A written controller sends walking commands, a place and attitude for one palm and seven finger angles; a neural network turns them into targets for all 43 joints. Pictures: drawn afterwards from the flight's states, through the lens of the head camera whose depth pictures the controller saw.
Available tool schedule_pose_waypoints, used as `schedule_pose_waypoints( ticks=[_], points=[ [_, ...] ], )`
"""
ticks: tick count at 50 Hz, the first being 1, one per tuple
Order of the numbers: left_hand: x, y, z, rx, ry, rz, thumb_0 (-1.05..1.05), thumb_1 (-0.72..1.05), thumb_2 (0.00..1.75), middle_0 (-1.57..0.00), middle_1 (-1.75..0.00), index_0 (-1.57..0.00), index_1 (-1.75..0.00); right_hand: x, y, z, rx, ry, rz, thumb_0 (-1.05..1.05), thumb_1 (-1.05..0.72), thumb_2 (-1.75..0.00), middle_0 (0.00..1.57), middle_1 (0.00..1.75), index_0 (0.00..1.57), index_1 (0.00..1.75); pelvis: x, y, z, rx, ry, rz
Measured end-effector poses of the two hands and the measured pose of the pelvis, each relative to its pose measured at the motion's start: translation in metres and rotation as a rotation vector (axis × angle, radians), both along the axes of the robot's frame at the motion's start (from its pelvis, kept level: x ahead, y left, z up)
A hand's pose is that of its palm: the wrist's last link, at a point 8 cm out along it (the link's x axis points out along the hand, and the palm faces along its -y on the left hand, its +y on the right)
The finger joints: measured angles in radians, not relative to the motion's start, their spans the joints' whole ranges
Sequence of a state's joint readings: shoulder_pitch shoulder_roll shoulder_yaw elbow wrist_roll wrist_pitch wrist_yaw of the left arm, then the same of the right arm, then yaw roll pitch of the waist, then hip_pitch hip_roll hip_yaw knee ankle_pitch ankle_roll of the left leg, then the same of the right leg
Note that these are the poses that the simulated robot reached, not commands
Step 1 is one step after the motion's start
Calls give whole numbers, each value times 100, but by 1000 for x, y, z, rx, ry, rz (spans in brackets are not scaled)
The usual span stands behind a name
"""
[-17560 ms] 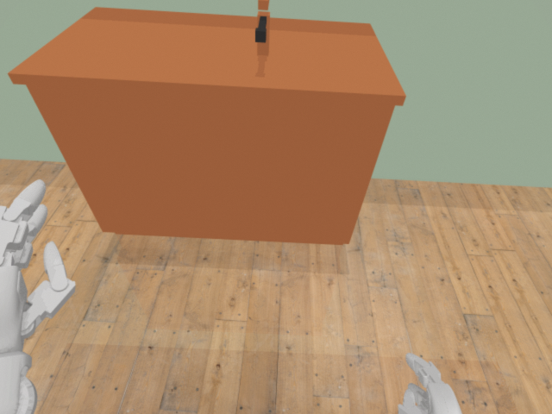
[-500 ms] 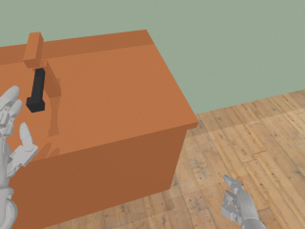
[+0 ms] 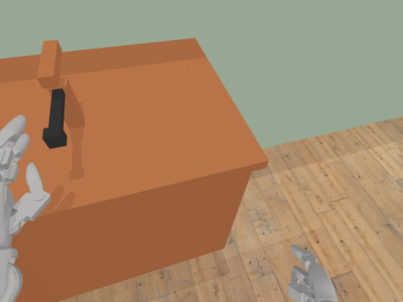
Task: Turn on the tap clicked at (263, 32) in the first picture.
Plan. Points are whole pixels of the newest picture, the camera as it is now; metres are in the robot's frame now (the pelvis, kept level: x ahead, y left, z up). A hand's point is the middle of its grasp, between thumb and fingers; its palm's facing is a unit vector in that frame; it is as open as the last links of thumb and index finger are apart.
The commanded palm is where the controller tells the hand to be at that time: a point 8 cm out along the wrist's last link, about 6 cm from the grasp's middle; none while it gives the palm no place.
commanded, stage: come to a stop and stand still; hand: left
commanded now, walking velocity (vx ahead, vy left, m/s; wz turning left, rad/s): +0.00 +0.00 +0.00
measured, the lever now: (55, 137) +0.34 +0.30 +0.14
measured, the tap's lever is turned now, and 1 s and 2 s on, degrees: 0 0 0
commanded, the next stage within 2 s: look again from close up in 0.10 s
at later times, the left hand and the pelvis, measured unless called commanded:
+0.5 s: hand (47, 202) +0.21 +0.24 +0.16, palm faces +0.42 -0.84 -0.35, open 7.4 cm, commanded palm +0.16 +0.27 +0.17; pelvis +0.00 -0.01 +0.00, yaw +1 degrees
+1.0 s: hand (33, 216) +0.18 +0.24 +0.18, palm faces +0.62 -0.73 -0.28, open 7.4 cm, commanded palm +0.14 +0.25 +0.18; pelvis -0.01 -0.08 -0.01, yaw +5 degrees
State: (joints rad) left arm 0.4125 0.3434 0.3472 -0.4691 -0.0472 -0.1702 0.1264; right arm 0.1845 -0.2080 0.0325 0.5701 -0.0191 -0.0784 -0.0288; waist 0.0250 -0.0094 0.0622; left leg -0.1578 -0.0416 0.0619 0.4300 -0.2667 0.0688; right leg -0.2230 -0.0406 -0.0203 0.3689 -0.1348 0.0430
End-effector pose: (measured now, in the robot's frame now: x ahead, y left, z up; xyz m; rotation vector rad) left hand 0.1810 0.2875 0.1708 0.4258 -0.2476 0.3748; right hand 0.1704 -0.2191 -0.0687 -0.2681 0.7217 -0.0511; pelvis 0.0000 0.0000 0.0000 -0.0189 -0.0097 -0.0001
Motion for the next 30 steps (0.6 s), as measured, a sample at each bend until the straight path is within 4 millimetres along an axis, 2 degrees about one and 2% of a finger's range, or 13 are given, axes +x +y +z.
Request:
schedule_pose_waypoints(
  ticks=[8,19,27,30],
  points=[
    [-2,3,-6,-5,39,8,2,89,90,-21,-30,-21,-30,7,0,0,-5,2,2,1,-91,-90,21,30,20,30,3,1,0,-2,3,4],
    [-8,-2,2,2,13,25,2,89,90,-21,-30,-21,-30,23,1,3,3,-28,25,1,-91,-90,21,30,20,30,3,-3,0,0,-2,10],
    [-9,-8,-3,-22,34,35,2,89,90,-21,-30,-21,-30,22,-3,3,9,-30,24,1,-91,-90,21,30,20,30,1,-9,1,1,-3,10],
    [6,5,19,149,-17,25,2,89,90,-21,-30,-21,-30,16,-1,-2,-23,-11,94,1,-91,-90,21,30,20,30,-3,-18,-2,15,-6,68]
  ],
)
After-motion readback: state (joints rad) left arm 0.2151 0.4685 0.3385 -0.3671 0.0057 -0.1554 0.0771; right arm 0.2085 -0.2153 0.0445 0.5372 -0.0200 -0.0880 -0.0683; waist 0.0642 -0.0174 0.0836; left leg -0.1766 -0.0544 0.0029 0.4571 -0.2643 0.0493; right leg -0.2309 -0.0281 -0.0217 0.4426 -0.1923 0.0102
